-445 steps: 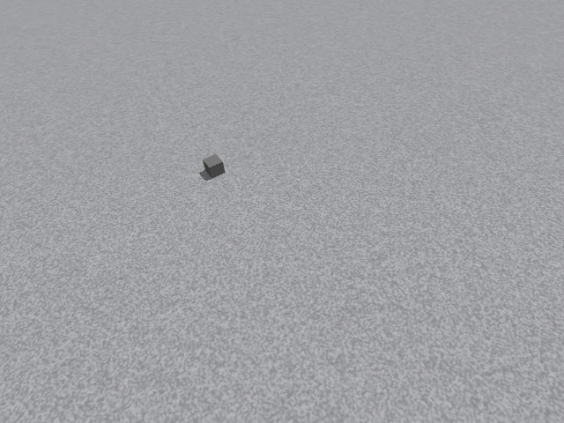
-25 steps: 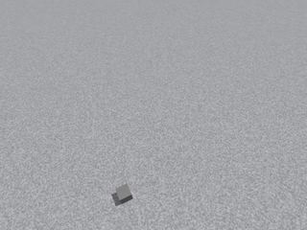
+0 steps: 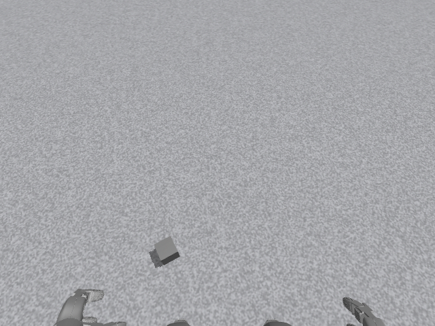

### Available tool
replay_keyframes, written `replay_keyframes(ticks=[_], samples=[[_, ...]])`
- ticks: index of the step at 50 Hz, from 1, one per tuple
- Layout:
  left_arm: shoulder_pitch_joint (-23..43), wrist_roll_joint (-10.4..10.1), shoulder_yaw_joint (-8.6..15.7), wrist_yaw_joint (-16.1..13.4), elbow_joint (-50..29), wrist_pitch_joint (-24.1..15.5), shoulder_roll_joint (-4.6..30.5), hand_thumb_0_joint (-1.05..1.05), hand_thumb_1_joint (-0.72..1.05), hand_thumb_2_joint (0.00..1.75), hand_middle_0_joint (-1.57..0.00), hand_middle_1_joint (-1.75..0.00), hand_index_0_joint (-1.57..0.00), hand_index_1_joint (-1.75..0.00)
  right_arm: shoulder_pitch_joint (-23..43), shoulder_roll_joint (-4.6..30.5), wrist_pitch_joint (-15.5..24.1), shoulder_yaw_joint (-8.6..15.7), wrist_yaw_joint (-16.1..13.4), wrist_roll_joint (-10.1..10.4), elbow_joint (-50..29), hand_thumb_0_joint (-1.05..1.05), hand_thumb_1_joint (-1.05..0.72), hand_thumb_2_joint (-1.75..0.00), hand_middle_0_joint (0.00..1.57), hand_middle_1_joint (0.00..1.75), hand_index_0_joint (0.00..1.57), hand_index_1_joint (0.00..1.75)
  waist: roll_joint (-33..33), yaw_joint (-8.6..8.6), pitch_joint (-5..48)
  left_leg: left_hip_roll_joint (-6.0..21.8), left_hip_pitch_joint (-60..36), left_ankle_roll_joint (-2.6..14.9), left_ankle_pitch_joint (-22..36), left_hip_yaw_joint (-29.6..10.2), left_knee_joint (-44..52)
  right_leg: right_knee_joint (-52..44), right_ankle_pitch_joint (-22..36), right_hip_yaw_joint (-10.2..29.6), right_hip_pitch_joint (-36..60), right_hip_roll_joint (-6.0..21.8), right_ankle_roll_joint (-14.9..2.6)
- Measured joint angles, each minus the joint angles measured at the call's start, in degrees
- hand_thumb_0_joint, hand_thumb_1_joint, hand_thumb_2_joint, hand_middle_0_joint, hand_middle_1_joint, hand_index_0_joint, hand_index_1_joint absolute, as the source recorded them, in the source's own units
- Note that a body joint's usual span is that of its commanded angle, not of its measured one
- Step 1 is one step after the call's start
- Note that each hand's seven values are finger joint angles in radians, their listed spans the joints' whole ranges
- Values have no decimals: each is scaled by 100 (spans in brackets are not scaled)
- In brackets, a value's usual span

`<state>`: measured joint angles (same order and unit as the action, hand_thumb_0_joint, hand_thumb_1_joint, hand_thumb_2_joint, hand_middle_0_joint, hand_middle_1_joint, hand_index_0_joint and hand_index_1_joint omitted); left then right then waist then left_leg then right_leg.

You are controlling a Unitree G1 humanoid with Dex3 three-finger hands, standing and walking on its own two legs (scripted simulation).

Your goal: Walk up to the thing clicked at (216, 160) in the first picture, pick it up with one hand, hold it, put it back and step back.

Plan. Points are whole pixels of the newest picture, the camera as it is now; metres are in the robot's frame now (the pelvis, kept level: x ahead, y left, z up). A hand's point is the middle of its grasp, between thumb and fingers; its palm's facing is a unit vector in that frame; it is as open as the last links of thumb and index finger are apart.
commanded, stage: rise first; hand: left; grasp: from above
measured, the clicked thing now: (167, 250) +0.45 +0.24 -0.71
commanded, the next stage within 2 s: none
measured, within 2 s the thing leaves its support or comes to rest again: neither
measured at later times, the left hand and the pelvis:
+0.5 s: hand out of the picture +0.13 +0.26 -0.20, palm faces -0.13 -0.86 -0.49, open 14.1 cm; pelvis +0.00 +0.00 -0.06, yaw +0 degrees
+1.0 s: hand (117, 304) +0.21 +0.30 -0.35, palm faces -0.34 -0.50 -0.79, open 14.0 cm; pelvis -0.05 +0.00 -0.20, yaw +0 degrees
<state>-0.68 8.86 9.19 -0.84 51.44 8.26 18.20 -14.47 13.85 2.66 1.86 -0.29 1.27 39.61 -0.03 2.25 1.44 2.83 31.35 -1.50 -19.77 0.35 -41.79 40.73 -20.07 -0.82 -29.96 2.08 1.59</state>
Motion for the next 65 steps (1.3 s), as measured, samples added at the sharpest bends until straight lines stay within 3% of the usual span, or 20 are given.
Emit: replay_keyframes(ticks=[5, 11, 24, 34, 40, 45, 50, 57, 65], samples=[[-323, 140, 62, -61, -608, 123, -60, 0, -38, 96, -12, -103, -13, -102, 15, 32, 179, 63, -5, -45, -213, 1, -98, -91, 20, 30, 21, 30, 8, -31, 157, 5, 689, 9, -363, -45, -786, 756, -354, -5, -663, 6, 20], [-724, 278, 12, -73, -1418, 343, -64, 0, -52, 99, -11, -105, -10, -106, 158, 23, 320, 79, -81, -83, -391, 1, -96, -91, 20, 30, 21, 30, 21, -52, 275, 18, 1263, 8, -667, -115, -1453, 1378, -650, -38, -1196, 0, 24], [-1265, 514, -90, -101, -2557, 829, -43, -1, -55, 98, -9, -108, -9, -108, 380, -87, 565, -39, -208, -150, -737, 1, -94, -90, 20, 30, 21, 30, 71, -48, 496, 50, 2185, -15, -1023, -238, -2368, 2241, -1003, -104, -2062, -30, 7], [-1313, 799, -169, -203, -2779, 801, 33, -1, -54, 96, -8, -109, -9, -108, 403, -98, 714, -68, -282, -150, -774, 1, -93, -90, 20, 30, 21, 30, 92, -55, 605, 42, 2902, -17, -1191, -302, -2988, 2856, -1183, -122, -2759, -26, 4], [-588, 1415, -208, -418, -1980, 342, 248, -1, -54, 96, -8, -108, -8, -108, 534, 38, 930, -37, -206, -169, -671, 1, -92, -90, 20, 30, 21, 30, 52, -45, 752, 2, 3876, -17, -1369, -298, -3769, 3711, -1402, -59, -3767, 10, 2], [271, 2139, -215, -763, -1365, -24, 393, -1, -52, 96, -8, -107, -8, -107, 761, 182, 1012, 37, -126, -169, -435, 1, -90, -90, 20, 30, 21, 30, 16, -26, 856, -26, 4991, -35, -1567, -293, -4691, 4705, -1636, 24, -4921, 27, 10], [1245, 2828, -217, -1243, -737, -144, 514, -1, -51, 98, -8, -107, -8, -107, 962, 267, 914, 90, -37, -187, -166, 1, -90, -90, 20, 30, 21, 30, 38, -19, 923, -28, 6116, -61, -1683, -342, -5577, 5627, -1775, 58, -6062, 3, -4], [2597, 3542, -185, -1623, 143, -185, 853, 0, -53, 99, -10, -110, -10, -110, 1073, 236, 676, 80, 128, -328, 173, 1, -92, -90, 20, 30, 21, 30, 78, 2, 779, 1, 7342, -117, -1732, -485, -6637, 6668, -1807, 26, -7287, -80, -43], [3655, 4242, -46, -1984, 1216, -347, 1311, 0, -52, 98, -10, -112, -11, -111, 915, 82, 522, 6, 280, -494, 454, 1, -92, -90, 20, 30, 21, 30, 107, 208, 622, 9, 8189, -117, -1717, -601, -7412, 7385, -1749, 1, -8117, -150, -31]])
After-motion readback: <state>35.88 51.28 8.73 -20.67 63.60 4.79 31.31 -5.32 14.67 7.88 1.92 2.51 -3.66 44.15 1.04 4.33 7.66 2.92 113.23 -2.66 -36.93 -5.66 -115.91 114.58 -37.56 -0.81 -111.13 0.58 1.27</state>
